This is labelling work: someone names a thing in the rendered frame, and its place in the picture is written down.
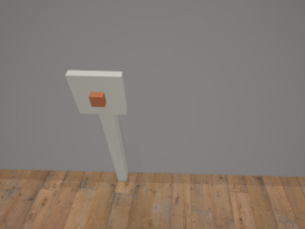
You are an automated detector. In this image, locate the button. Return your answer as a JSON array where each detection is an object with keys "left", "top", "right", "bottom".
[{"left": 89, "top": 92, "right": 107, "bottom": 108}]

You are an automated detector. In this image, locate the panel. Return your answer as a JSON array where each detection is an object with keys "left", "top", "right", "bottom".
[{"left": 65, "top": 70, "right": 128, "bottom": 181}]

